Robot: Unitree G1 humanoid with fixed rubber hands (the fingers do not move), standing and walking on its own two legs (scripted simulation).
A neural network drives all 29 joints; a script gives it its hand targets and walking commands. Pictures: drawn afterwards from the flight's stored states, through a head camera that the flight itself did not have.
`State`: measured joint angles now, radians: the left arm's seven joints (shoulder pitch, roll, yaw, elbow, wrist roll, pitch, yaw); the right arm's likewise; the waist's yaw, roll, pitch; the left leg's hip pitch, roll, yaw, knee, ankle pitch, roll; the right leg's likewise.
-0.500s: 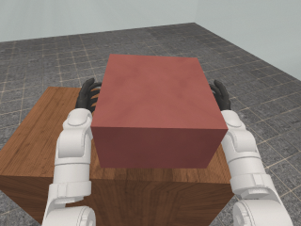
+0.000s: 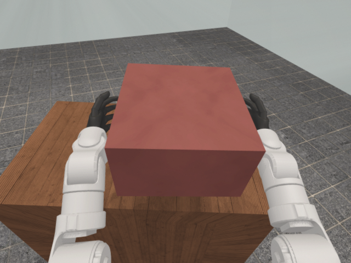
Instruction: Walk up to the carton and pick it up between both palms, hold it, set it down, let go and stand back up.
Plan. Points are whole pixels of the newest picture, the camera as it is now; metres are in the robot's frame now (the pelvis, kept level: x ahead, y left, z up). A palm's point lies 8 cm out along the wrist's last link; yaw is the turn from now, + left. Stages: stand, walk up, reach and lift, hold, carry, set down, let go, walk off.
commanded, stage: hold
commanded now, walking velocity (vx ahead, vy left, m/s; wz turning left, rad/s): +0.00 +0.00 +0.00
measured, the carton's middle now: (179, 124) +0.38 +0.00 +0.15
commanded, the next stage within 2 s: set down in 1.68 s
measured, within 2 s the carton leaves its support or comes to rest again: neither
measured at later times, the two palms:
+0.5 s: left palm (98, 127) +0.35 +0.17 +0.17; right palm (257, 129) +0.36 -0.18 +0.16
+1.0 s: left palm (88, 130) +0.34 +0.19 +0.17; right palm (251, 131) +0.35 -0.16 +0.16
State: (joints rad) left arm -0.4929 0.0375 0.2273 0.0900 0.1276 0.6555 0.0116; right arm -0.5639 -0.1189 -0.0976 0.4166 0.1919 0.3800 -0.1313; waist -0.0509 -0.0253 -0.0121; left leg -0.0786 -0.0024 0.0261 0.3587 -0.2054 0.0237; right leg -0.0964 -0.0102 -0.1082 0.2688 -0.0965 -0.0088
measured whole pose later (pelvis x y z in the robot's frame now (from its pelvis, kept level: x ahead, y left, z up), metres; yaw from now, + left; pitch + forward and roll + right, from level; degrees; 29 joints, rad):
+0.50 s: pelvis +0.00 +0.00 +0.00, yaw +0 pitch -4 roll -1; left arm -0.49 0.04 0.22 0.09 0.13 0.66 0.02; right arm -0.57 -0.12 -0.10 0.43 0.20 0.37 -0.13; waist -0.05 -0.02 -0.01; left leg -0.08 0.00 0.03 0.36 -0.21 0.02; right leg -0.10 -0.01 -0.10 0.27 -0.09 -0.01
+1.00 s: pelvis -0.01 +0.01 +0.00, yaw +1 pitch -6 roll -1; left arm -0.51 0.05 0.24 0.11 0.14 0.66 -0.02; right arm -0.57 -0.09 -0.12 0.44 0.15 0.35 -0.12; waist -0.05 -0.04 0.01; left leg -0.06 -0.02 0.01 0.37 -0.20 0.03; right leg -0.07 -0.02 -0.12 0.27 -0.09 0.00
